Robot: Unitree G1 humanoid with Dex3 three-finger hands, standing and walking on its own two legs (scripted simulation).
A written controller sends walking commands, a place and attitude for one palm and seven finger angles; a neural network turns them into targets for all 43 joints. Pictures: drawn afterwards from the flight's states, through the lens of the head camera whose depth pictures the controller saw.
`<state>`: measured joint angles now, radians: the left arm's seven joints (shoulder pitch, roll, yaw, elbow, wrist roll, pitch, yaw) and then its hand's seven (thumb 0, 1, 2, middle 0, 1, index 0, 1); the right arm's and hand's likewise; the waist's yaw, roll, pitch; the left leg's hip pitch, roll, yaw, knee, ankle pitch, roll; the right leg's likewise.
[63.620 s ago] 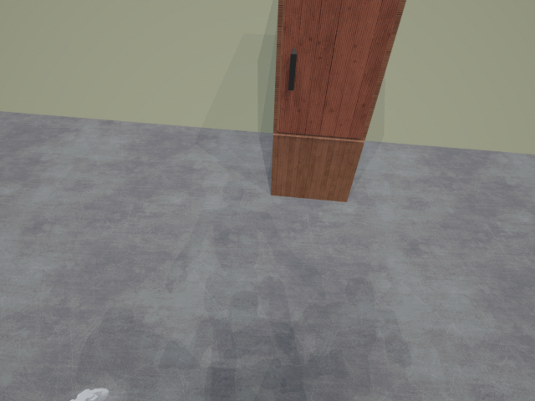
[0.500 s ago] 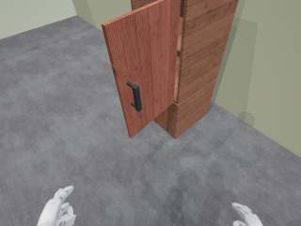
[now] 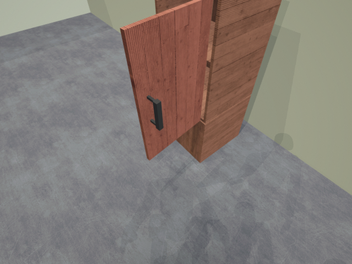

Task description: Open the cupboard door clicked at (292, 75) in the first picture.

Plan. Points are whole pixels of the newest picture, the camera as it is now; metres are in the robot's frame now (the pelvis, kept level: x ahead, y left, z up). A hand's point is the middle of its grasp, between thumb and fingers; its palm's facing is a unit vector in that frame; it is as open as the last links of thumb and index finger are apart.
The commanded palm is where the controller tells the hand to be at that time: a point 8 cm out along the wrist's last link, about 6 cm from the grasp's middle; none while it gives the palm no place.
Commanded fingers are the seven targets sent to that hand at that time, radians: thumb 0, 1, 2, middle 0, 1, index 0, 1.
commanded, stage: let the arm hang, fingers relaxed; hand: left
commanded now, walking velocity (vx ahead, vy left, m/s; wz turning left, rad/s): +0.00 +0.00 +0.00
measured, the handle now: (154, 112) +0.61 +0.12 -0.06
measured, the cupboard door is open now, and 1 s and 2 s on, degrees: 96 96 96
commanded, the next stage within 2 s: look to check the result in 0.42 s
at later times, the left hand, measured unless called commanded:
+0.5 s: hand out of the picture +0.07 +0.19 -0.17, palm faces -0.01 -0.97 -0.25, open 7.3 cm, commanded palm none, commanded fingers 0.00 0.90 0.90 -0.20 -0.30 -0.20 -0.30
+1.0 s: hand out of the picture +0.06 +0.20 -0.16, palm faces +0.00 -0.96 -0.28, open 7.3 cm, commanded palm none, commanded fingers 0.00 0.90 0.90 -0.20 -0.30 -0.20 -0.30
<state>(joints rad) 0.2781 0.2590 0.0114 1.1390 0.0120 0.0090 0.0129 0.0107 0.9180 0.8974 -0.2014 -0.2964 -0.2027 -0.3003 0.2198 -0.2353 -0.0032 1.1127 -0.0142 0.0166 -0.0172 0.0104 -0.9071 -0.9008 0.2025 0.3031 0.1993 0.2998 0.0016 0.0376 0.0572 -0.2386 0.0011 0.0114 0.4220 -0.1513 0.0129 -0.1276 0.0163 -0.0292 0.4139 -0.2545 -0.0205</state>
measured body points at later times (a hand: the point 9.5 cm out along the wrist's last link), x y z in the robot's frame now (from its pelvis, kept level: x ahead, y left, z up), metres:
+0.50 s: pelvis +0.02 -0.01 +0.00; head +0.03 -0.01 +0.45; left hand +0.07 +0.25 -0.15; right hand +0.05 -0.27 -0.15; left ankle +0.05 +0.11 -0.74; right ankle -0.02 -0.11 -0.74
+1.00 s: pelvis +0.03 -0.01 +0.00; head +0.05 -0.02 +0.45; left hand +0.06 +0.25 -0.14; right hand +0.08 -0.27 -0.15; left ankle +0.05 +0.11 -0.74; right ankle -0.02 -0.11 -0.74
